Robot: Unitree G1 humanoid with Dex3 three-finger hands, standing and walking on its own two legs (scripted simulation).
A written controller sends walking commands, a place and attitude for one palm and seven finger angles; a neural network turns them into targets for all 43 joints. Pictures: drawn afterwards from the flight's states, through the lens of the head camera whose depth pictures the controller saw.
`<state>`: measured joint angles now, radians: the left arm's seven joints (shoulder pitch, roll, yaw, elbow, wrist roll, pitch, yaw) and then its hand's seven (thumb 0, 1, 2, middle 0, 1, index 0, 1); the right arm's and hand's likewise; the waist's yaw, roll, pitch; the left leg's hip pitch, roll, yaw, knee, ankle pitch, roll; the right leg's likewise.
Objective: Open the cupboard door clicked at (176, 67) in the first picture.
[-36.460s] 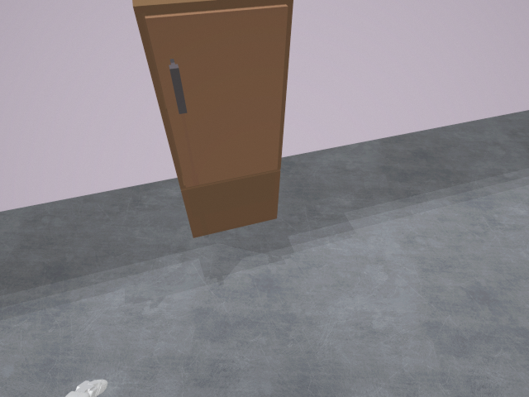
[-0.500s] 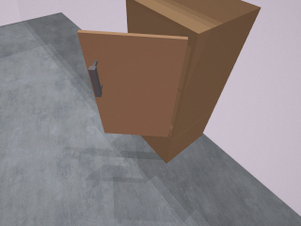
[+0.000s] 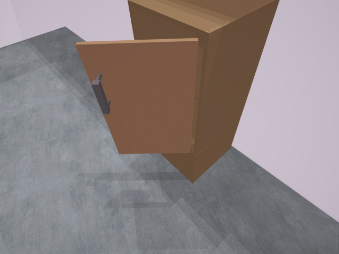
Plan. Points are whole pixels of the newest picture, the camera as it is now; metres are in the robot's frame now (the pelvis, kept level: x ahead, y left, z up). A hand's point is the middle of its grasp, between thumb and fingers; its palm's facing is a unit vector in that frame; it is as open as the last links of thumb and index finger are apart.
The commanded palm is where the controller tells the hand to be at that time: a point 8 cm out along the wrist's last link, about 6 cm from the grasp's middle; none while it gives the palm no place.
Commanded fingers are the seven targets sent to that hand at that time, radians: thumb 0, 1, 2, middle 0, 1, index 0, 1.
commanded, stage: look again from close up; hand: left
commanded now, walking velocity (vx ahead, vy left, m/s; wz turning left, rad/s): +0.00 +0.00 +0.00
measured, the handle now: (102, 94) +0.61 +0.27 +0.01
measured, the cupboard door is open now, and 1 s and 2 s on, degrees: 48 48 48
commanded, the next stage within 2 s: shuffle to correct the standing spot in 0.28 s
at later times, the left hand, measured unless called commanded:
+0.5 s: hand out of the picture +0.00 +0.13 -0.17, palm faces +0.02 -0.98 -0.20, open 7.4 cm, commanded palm none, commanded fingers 0.00 0.90 0.90 -0.20 -0.30 -0.20 -0.30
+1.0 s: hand out of the picture +0.10 +0.18 -0.16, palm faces +0.11 -0.96 -0.27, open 7.4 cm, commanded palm none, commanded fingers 0.00 0.90 0.90 -0.20 -0.30 -0.20 -0.30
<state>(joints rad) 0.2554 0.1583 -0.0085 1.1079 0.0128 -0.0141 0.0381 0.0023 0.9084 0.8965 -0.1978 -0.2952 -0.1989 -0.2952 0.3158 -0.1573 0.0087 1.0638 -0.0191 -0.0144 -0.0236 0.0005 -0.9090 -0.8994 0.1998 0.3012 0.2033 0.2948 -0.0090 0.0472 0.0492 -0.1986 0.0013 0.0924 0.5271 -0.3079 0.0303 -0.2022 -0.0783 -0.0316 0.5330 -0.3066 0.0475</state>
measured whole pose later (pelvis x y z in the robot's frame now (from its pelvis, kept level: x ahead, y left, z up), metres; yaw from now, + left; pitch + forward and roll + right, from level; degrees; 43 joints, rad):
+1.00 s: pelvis +0.07 -0.01 -0.01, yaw +2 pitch +0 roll +2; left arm 0.26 0.14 0.05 1.01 0.02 -0.05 0.03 0.00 0.91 0.90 -0.20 -0.30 -0.20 -0.30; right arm 0.31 -0.17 -0.02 1.08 -0.02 0.04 -0.01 0.00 -0.91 -0.90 0.20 0.30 0.20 0.29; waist 0.03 0.04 0.06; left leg -0.41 -0.01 0.06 1.10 -0.51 0.00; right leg -0.23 -0.08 -0.16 0.63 -0.40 -0.03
